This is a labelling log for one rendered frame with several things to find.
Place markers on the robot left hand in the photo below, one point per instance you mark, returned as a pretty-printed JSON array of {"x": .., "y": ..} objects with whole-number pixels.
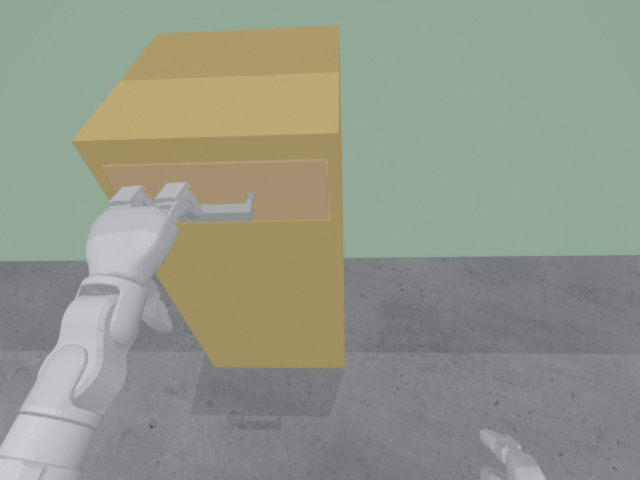
[{"x": 134, "y": 236}]

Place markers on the cabinet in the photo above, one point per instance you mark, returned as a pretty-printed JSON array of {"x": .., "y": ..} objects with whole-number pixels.
[{"x": 260, "y": 293}]

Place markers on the drawer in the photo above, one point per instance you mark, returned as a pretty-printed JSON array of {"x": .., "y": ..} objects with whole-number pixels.
[{"x": 284, "y": 189}]

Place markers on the handle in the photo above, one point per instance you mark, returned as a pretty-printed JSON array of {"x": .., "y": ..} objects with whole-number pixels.
[{"x": 225, "y": 212}]

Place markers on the robot left forearm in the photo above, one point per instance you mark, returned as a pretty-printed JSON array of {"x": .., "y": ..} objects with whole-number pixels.
[{"x": 85, "y": 371}]

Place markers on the robot right hand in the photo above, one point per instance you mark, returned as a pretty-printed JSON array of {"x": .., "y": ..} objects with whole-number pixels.
[{"x": 519, "y": 465}]

